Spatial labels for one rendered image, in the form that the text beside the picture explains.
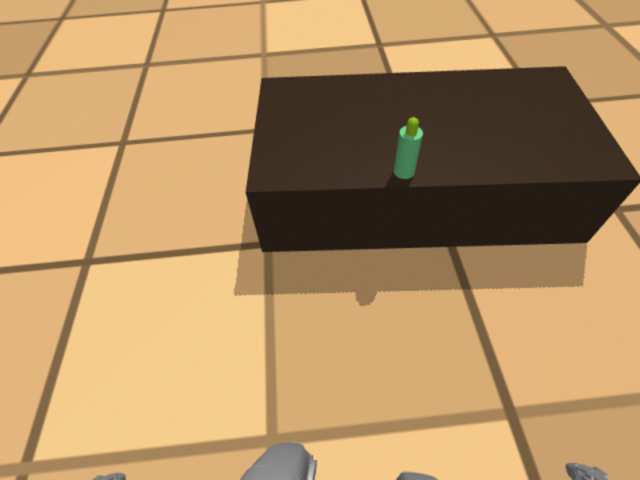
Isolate bottle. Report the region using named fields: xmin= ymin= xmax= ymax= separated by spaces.
xmin=394 ymin=117 xmax=423 ymax=179

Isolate right robot hand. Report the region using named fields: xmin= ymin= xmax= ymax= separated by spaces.
xmin=566 ymin=463 xmax=610 ymax=480

